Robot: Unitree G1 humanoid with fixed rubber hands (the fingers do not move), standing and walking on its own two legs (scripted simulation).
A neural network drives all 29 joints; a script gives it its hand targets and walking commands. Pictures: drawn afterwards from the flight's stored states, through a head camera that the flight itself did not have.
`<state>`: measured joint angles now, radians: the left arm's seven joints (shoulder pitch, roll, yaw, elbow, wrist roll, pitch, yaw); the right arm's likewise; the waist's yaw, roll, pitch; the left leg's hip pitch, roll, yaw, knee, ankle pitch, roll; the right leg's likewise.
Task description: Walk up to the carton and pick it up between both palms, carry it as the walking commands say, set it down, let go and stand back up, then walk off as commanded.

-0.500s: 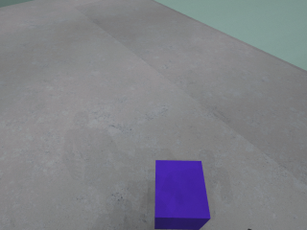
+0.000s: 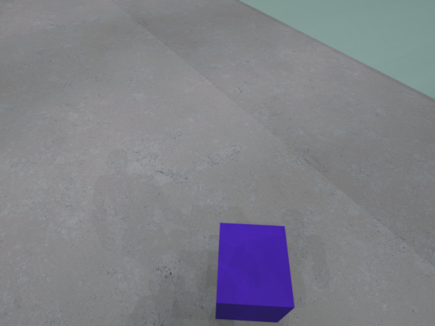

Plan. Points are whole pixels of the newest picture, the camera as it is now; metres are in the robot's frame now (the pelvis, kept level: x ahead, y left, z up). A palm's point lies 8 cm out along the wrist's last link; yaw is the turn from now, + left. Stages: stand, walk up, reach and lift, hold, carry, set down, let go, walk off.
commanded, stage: walk up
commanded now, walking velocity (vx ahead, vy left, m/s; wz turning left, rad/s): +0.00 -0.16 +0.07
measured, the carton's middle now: (249, 273) +0.41 -0.10 -0.63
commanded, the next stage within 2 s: stand in 0.80 s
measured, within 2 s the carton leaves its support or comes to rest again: neither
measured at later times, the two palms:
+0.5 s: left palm out of the picture +0.03 +0.19 -0.11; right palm out of the picture +0.08 -0.31 -0.13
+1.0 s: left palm out of the picture +0.03 +0.19 -0.12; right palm out of the picture +0.06 -0.31 -0.12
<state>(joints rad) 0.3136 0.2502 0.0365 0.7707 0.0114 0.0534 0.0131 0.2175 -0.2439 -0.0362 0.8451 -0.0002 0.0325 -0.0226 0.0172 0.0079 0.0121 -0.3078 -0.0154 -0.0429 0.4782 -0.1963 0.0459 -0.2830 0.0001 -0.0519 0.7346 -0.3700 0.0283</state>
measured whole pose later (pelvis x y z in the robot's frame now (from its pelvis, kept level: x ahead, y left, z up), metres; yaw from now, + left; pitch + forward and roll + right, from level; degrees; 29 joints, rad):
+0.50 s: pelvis -0.01 -0.06 +0.00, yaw +4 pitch +1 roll -1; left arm 0.30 0.22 0.01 0.77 0.01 0.02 0.01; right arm 0.23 -0.25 -0.04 0.90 0.00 0.04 0.00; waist 0.02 0.04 0.00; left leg -0.20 0.01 -0.04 0.47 -0.27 -0.02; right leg -0.21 -0.02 -0.09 0.46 -0.27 -0.01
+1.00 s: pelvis -0.02 -0.06 +0.00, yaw +2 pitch -1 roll +0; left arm 0.32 0.22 0.01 0.78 0.01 0.02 0.01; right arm 0.23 -0.24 -0.03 0.94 0.00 0.02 -0.01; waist 0.02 0.00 0.00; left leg -0.17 0.00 0.00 0.47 -0.28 0.00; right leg -0.19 -0.03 -0.05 0.46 -0.25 0.00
